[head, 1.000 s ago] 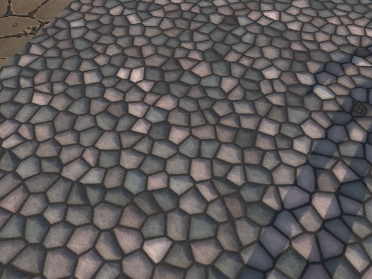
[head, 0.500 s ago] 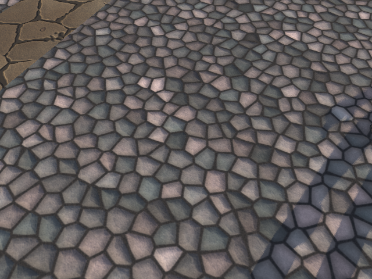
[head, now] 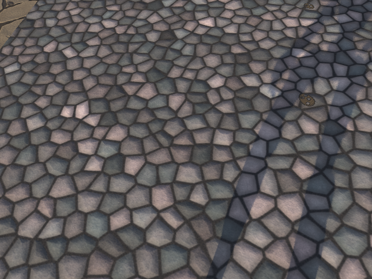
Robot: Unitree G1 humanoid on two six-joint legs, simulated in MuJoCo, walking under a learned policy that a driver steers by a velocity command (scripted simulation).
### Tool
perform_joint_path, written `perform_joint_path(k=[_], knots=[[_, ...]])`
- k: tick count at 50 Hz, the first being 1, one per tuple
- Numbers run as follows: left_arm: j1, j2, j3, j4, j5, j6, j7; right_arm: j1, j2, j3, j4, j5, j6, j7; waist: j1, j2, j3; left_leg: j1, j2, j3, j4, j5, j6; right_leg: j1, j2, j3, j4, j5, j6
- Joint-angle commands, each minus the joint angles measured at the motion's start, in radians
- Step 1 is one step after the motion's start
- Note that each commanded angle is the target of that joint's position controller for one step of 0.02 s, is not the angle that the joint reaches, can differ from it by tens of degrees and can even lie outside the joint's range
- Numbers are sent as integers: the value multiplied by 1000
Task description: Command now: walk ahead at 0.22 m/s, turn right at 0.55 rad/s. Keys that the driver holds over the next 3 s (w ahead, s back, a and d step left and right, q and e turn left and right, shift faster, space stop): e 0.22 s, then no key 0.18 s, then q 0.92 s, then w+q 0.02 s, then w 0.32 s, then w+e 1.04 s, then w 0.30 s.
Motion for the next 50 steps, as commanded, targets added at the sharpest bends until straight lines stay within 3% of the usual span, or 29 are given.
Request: perform_joint_path(k=[1,3,6,9,11,12,13,14,15,16,18,22,24,26,27,28,29,31,33,36,40,42,43,44,45,46,48,49,50], knots=[[-31,215,61,-78,-8,6,35,-107,-37,-8,-92,-3,-5,-1,-18,-108,-7,-51,-48,25,-174,129,-35,14,-170,135,-56,654,-110],[-7,216,66,-74,-13,25,47,-161,-16,1,-110,4,2,7,3,-138,-15,16,-77,31,-285,206,-41,-33,-153,136,-33,617,-80],[9,221,74,-74,-16,45,57,-197,-38,-4,-127,12,5,19,14,-148,-26,66,-96,6,-378,245,-33,-26,-172,204,4,554,-61],[-45,218,79,-100,-14,50,61,-135,-90,-24,-112,7,-8,17,-26,-167,-49,134,-89,-33,-444,195,3,24,-190,285,95,570,-46],[-99,191,71,-132,-14,45,53,-5,-129,-40,-87,-10,-24,3,-96,-153,-143,344,-64,-19,-556,328,57,20,-112,274,286,637,-1],[-97,128,49,-164,6,42,48,95,-182,-45,-87,-34,-27,-6,-120,-30,-303,622,124,-186,-498,597,136,-103,-39,233,527,367,38],[121,44,29,-151,11,43,43,89,-197,-37,-83,-47,-12,-6,1,228,-415,887,410,-551,-461,950,347,-391,141,180,833,-523,95],[183,183,53,-113,-2,53,38,71,-145,-33,-84,-13,4,-1,4,168,-428,791,424,-638,-525,645,375,-423,54,179,966,-461,120],[63,239,72,-113,-15,68,42,6,-73,-11,-109,0,12,-4,-27,89,-272,664,335,-470,-550,490,326,-463,17,137,1003,-380,143],[2,240,73,-119,-12,82,50,-31,-41,4,-102,0,25,-3,-27,35,-200,553,267,-353,-577,367,282,-460,-12,102,971,-322,154],[-31,195,65,-134,-3,104,51,-70,-47,11,-83,-10,41,-3,-3,63,-102,345,186,-237,-644,223,247,-368,-42,72,855,-262,162],[-61,83,20,-144,23,89,45,-65,-57,10,-40,-11,39,-2,-12,110,-121,286,147,-151,-653,323,261,-200,-69,9,484,-235,145],[-69,95,21,-134,22,83,40,-51,-83,5,-27,4,45,4,-21,110,-144,299,146,-176,-641,246,256,-126,-58,-9,323,-111,133],[-55,117,30,-119,23,83,35,-66,-98,7,-27,17,54,5,7,86,-126,225,126,-191,-632,58,216,-8,-34,-38,144,64,102],[-81,140,34,-135,32,83,38,-42,-83,15,-20,19,53,7,5,64,-108,164,103,-202,-632,-52,165,45,-58,-7,100,95,72],[-88,189,43,-157,41,83,45,-28,-69,23,-21,8,48,13,-2,-2,-103,106,69,-188,-584,-148,108,81,-162,85,80,118,30],[-118,249,61,-149,41,85,47,-15,-64,19,-35,13,48,13,-46,-167,-68,125,-25,-64,-510,-211,59,-59,-219,130,51,-49,-30],[-178,186,52,-170,42,73,46,-12,-83,8,-26,16,54,5,-39,-217,-24,159,-77,20,-331,-114,22,-148,-252,161,-28,-144,-58],[-210,192,59,-185,30,60,55,34,-89,-5,-15,19,67,1,-40,-237,-19,118,-62,35,-177,-173,18,-136,-314,175,-1,86,-92],[-201,181,60,-182,17,51,61,42,-62,-8,-39,30,86,11,-29,-176,-43,27,-11,22,-7,-321,4,-47,-383,153,59,497,-145],[-235,203,76,-180,1,72,57,49,-48,-4,-62,35,103,31,-24,-173,-85,134,-25,97,-180,-183,-7,-22,-340,42,127,552,-107],[-243,195,76,-173,-16,75,55,106,-60,-16,-53,32,107,34,-58,-151,-105,270,-69,134,-377,-4,21,-65,-307,-23,218,465,-56],[-182,171,72,-151,-13,66,50,128,-100,-31,-58,23,107,22,-61,-60,-120,382,-53,46,-486,181,57,-138,-251,-90,350,313,11],[-176,103,49,-194,40,59,45,151,-258,-68,-85,15,103,2,-36,257,-139,565,223,-369,-526,640,198,-425,-115,-176,667,-187,135],[-284,108,46,-227,33,52,51,195,-243,-54,-95,-21,87,14,-111,240,-201,555,357,-565,-571,715,393,-536,-12,-19,844,-483,148],[-296,145,57,-221,14,52,53,173,-212,-44,-100,-22,68,19,-106,118,-174,559,332,-490,-567,670,392,-568,-42,32,926,-449,140],[-286,156,66,-192,17,55,64,98,-175,-36,-102,13,62,2,-72,26,-125,539,233,-356,-544,561,293,-593,-75,37,881,-295,133],[-278,167,72,-189,19,56,69,69,-164,-30,-107,26,69,-8,-56,33,-120,509,201,-325,-550,534,270,-558,-82,42,836,-239,141],[-270,155,71,-184,15,55,65,67,-159,-26,-110,25,78,-16,-49,53,-124,484,176,-308,-555,551,260,-518,-65,32,830,-199,150]])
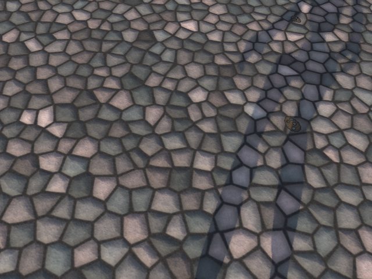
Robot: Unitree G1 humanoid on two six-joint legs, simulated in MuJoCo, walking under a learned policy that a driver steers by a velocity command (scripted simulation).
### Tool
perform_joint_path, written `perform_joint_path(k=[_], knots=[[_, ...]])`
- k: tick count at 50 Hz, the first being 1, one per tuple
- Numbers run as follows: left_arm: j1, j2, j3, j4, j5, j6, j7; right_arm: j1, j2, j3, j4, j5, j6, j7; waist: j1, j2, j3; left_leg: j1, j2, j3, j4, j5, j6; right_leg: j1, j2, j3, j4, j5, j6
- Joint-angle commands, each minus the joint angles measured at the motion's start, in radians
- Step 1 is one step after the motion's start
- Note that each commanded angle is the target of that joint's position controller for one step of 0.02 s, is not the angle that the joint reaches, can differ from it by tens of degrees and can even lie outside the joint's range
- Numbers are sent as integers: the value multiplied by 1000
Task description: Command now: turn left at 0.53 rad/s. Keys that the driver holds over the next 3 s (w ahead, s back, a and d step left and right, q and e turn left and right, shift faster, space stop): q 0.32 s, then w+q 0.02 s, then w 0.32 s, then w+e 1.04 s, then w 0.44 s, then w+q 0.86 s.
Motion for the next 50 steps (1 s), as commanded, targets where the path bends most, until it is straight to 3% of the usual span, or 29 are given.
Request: perform_joint_path(k=[1,7,12,16,17,18,19,20,21,22,24,27,31,34,36,38,39,40,41,42,43,45,47,50], knots=[[-3,87,28,-69,-3,-19,2,-5,-170,-43,-68,8,-1,-28,13,126,-164,245,253,-317,-169,583,181,-117,-7,52,6,95,18],[-29,64,20,-66,-6,-25,-7,-12,-184,-52,-81,8,23,-50,-2,149,-152,217,220,-359,-190,353,175,-60,20,60,-248,166,42],[-35,75,25,-69,-13,-45,-24,-38,-190,-59,-96,4,35,-43,-12,187,-127,138,201,-451,-188,223,169,46,43,67,-403,159,25],[6,81,33,-61,-19,-66,-42,-65,-186,-60,-106,16,44,-38,4,197,-145,158,185,-527,-139,301,144,141,56,62,-590,193,-5],[48,81,36,-47,-20,-71,-46,-79,-179,-58,-110,24,48,-40,30,187,-165,134,158,-523,-126,201,122,220,54,47,-702,271,-20],[82,87,40,-34,-16,-72,-46,-78,-153,-48,-111,26,49,-44,45,162,-174,69,118,-488,-98,32,82,325,15,49,-795,357,-43],[99,128,44,-43,1,-69,-42,-25,-84,-25,-105,11,46,-42,25,4,-206,-58,32,-377,70,-265,21,453,-170,232,-850,273,-112],[118,208,59,-36,33,-66,-46,-26,-91,-29,-129,15,33,-44,13,-193,-120,-287,-115,-186,261,-376,-18,437,-314,506,-928,73,-261],[97,181,54,-47,37,-79,-50,-36,-150,-44,-129,5,16,-46,19,-174,-70,-348,-27,-193,433,-327,-40,363,-373,599,-963,-101,-332],[65,132,38,-51,18,-86,-45,-23,-179,-55,-107,4,9,-43,7,-137,-34,-359,-5,-190,486,-251,-53,337,-329,528,-973,-151,-308],[70,97,23,-37,-11,-91,-34,10,-141,-48,-67,-7,4,-38,11,-118,-21,-391,10,-157,526,-142,-92,389,-249,406,-975,-89,-247],[150,107,20,-12,-9,-97,-29,-56,-89,-29,-78,-1,-23,-20,56,-97,-8,-399,45,-66,464,-35,-105,404,-209,287,-995,39,-245],[194,138,27,2,-18,-98,-35,-136,-38,-4,-101,4,-52,-6,97,-123,-11,-271,75,7,211,8,-103,367,-198,197,-997,177,-248],[234,165,31,18,-29,-94,-49,-149,-50,-4,-104,14,-66,4,103,-129,-2,-137,57,34,76,-19,-83,304,-215,190,-978,194,-263],[232,167,27,23,-39,-85,-55,-101,-66,-11,-94,22,-77,8,59,-120,-3,-19,47,32,-28,24,-59,259,-229,222,-948,191,-259],[221,128,12,23,-38,-80,-58,44,-97,-32,-44,24,-82,0,-25,-79,-50,236,35,37,-122,85,-34,160,-187,198,-843,248,-216],[196,70,-8,12,-26,-86,-62,170,-134,-47,-25,18,-83,-13,-95,-31,-125,429,129,-63,-143,56,-5,61,-115,137,-654,254,-161],[202,-27,-37,-39,-19,-101,-59,281,-245,-72,-16,-12,-79,-23,-120,234,-244,651,387,-410,-212,-130,100,-188,6,3,-292,80,-84],[199,55,-14,-48,-44,-112,-46,306,-230,-73,2,-21,-81,-14,-123,251,-221,551,467,-622,-301,-327,184,-287,11,70,-69,-41,-75],[190,111,6,-41,-60,-111,-46,247,-158,-48,1,-13,-88,-10,-93,210,-122,480,438,-546,-319,-380,171,-341,-33,113,19,32,-90],[183,107,8,-30,-59,-104,-50,191,-107,-33,-4,-8,-92,-9,-66,204,-65,429,388,-441,-336,-322,142,-352,-57,100,32,112,-95],[166,82,11,-16,-41,-91,-54,123,-58,-20,-1,-14,-96,-10,-32,168,-5,336,319,-257,-375,-93,103,-321,-90,96,-2,238,-90],[169,42,3,-11,-40,-80,-65,112,-55,-23,10,-20,-108,-11,-14,156,-5,289,294,-144,-392,101,97,-287,-96,85,-1,323,-80],[128,24,-1,-29,-35,-72,-68,117,-67,-30,35,-20,-116,-14,-8,110,8,276,290,-32,-408,268,109,-313,-89,87,-81,412,-57]])
Over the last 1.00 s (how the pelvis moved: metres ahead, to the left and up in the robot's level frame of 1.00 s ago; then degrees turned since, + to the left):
0.19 0.04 -0.01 2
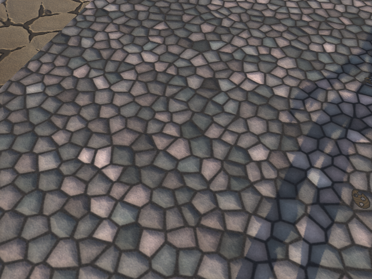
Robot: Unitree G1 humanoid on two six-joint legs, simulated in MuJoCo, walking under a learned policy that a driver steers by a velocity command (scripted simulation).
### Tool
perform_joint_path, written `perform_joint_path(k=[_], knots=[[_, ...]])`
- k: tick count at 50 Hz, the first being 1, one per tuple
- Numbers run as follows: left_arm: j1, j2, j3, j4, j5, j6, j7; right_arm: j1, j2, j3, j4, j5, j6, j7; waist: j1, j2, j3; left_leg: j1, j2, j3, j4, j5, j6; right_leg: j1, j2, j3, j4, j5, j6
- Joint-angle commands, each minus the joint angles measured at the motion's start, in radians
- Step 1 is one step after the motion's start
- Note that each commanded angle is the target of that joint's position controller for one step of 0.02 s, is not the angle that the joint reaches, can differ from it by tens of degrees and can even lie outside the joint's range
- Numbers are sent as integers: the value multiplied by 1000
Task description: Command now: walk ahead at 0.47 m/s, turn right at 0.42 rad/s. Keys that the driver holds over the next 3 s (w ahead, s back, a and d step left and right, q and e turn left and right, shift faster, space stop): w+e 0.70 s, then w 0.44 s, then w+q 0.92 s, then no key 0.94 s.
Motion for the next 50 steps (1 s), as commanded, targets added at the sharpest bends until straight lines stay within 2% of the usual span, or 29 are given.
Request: perform_joint_path(k=[1,8,11,13,14,15,16,17,18,19,21,22,25,29,32,35,37,38,39,40,41,42,43,44,45,47,48,49,50], knots=[[-60,21,1,-90,6,-8,-6,-40,-131,-34,-43,0,-22,-7,4,130,84,31,259,-120,-171,284,132,-163,-29,32,-95,117,18],[-290,-9,-24,-190,7,-22,-58,34,-188,-42,25,21,5,-21,-54,94,140,112,283,33,-149,441,100,-89,-6,-114,-440,225,-40],[-267,38,-3,-210,8,-16,-70,30,-236,-52,28,24,30,-31,1,142,55,204,294,77,21,918,75,32,74,-188,-462,101,-99],[-70,115,38,-174,5,-4,-61,18,-259,-57,18,24,47,-41,119,162,-77,168,281,92,313,1097,54,303,144,-208,-476,47,-155],[94,163,67,-140,4,6,-42,0,-255,-52,2,27,44,-45,214,119,-150,-13,245,101,561,942,22,585,133,-139,-538,85,-197],[125,267,84,-129,5,11,-23,108,-109,-8,-45,-15,27,-30,116,-153,-255,-454,94,73,945,-39,-35,995,-133,316,-520,63,-336],[137,243,71,-163,8,-4,-24,88,-130,5,-70,3,-15,-12,129,-117,-443,-636,-31,-171,1150,-379,-45,1116,-289,785,-709,-144,-473],[114,178,53,-153,19,-14,-27,-61,-211,-21,-105,47,-36,-1,170,-15,-314,-725,28,-233,1150,-275,-27,1021,-249,661,-781,-156,-389],[55,160,46,-146,15,-22,-27,-106,-199,-14,-132,54,-48,-1,126,33,-164,-727,69,-217,1057,-177,-15,850,-209,522,-800,-86,-347],[-13,131,35,-152,13,-24,-27,-118,-179,-13,-115,28,-47,-11,76,117,-71,-671,108,-202,965,-121,-17,688,-152,401,-813,34,-300],[-79,114,29,-173,34,-31,-21,-57,-189,-20,-107,7,-26,-13,7,43,-44,-548,141,-211,897,-72,-48,514,-109,318,-844,224,-310],[-89,110,29,-166,30,-33,-18,-43,-182,-20,-102,-1,-16,-13,-5,32,-44,-525,144,-200,860,-55,-67,467,-96,288,-860,247,-314],[-55,132,33,-135,21,-36,-2,-112,-142,-8,-122,-12,4,-18,11,30,-6,-526,133,-166,716,39,-113,359,-56,201,-871,305,-298],[3,148,36,-102,12,-21,15,-288,-104,9,-165,-4,-5,-11,82,-6,9,-465,71,-159,388,289,-119,333,3,165,-843,166,-230],[49,159,40,-77,5,-12,20,-363,-124,4,-185,14,-18,4,109,-26,8,-416,35,-176,271,329,-110,373,-25,233,-806,91,-215],[55,146,38,-67,4,-4,25,-349,-166,-16,-186,21,-29,15,85,-56,0,-379,29,-210,203,231,-76,466,-64,333,-717,63,-194],[38,124,32,-63,11,2,24,-238,-183,-30,-156,20,-37,13,28,-79,-25,-253,31,-176,159,195,-31,483,-61,333,-637,123,-167],[51,76,15,-62,18,-1,20,-143,-209,-44,-139,6,-43,8,-15,-52,-102,-85,74,-196,146,186,12,458,-8,283,-496,167,-136],[89,15,-9,-72,38,-2,19,-6,-255,-53,-131,-5,-42,0,-52,82,-247,163,247,-387,158,137,76,337,62,195,-209,-45,-97],[214,-4,-17,-87,-6,-11,20,68,-320,-74,-73,-8,-30,13,5,438,-300,384,425,-882,25,-144,244,-14,183,90,89,-392,-38],[191,101,0,-60,-14,-14,25,31,-218,-53,-94,18,-28,22,-19,274,-202,329,413,-924,-28,-341,226,-124,117,135,193,-360,-25],[73,137,11,-71,-8,-13,23,-6,-163,-38,-98,19,-22,18,-41,179,-91,232,369,-751,-24,-298,185,-146,84,117,213,-271,-23],[9,123,8,-85,6,-13,24,-46,-152,-30,-103,8,-17,18,-27,109,-34,130,323,-632,-37,-171,168,-122,55,82,184,-211,-20],[-39,110,9,-98,23,-18,22,-68,-133,-24,-95,5,-14,16,-18,92,10,65,284,-549,-55,-55,166,-116,26,71,121,-165,-19],[-35,92,7,-103,20,-21,15,-76,-131,-19,-89,-3,-16,13,7,136,14,18,262,-496,-72,27,163,-72,-1,57,81,-132,-18],[-21,59,-1,-94,20,-20,8,-65,-121,-16,-72,8,-20,12,18,164,1,-8,234,-420,-100,133,175,-37,-16,16,12,-118,-7],[-29,45,-4,-92,26,-18,8,-54,-122,-16,-65,13,-21,12,16,139,-1,-10,224,-388,-117,163,177,-38,-20,1,-10,-102,-5],[-59,29,-13,-110,26,-19,7,-47,-156,-24,-55,17,-21,10,15,165,16,-25,245,-377,-133,201,197,-55,-30,-9,-79,-87,5],[-99,27,-16,-118,34,-22,5,-30,-153,-23,-46,23,-21,9,-3,141,32,-17,234,-339,-140,285,197,-70,-34,-19,-131,-61,12]])
Over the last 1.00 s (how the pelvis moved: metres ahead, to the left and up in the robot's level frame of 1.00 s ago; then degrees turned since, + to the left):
0.16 0.07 0.01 11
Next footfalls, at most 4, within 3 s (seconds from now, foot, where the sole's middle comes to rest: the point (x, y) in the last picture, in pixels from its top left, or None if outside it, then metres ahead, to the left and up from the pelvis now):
0.28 right None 0.32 -0.13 -0.78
0.76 left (186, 246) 0.63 -0.02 -0.78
1.28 right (273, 218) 0.75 -0.38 -0.78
1.82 left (230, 151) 1.09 -0.24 -0.78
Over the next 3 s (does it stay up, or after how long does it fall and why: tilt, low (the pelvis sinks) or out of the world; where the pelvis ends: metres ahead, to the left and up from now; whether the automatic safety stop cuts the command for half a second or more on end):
stays up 1.27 -0.35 -0.01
